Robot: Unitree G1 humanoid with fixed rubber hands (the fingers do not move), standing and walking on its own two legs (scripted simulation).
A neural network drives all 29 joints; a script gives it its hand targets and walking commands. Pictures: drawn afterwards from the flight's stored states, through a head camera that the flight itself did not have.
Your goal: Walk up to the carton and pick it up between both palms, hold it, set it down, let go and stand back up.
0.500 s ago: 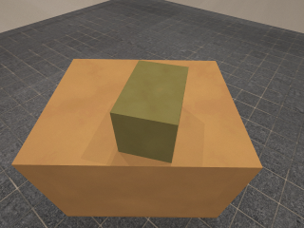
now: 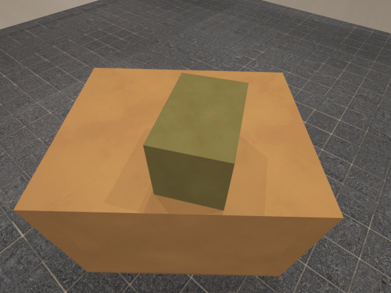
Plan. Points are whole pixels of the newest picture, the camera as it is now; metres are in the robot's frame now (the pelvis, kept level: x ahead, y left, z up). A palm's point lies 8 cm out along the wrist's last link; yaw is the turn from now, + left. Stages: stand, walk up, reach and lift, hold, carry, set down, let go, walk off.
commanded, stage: stand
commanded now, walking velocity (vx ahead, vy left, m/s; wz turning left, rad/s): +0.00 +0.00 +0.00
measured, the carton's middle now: (201, 138) +0.53 -0.01 -0.03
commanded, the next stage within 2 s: none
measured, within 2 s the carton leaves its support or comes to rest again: neither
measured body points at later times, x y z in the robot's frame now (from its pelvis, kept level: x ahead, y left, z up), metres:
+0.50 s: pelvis +0.02 +0.00 +0.00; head +0.02 +0.00 +0.45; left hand +0.02 +0.24 -0.15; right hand +0.02 -0.23 -0.16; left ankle +0.04 +0.15 -0.74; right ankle +0.01 -0.13 -0.74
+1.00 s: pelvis +0.03 -0.01 +0.00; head +0.04 -0.01 +0.45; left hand +0.02 +0.22 -0.15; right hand +0.04 -0.23 -0.16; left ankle +0.04 +0.15 -0.74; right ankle +0.01 -0.13 -0.74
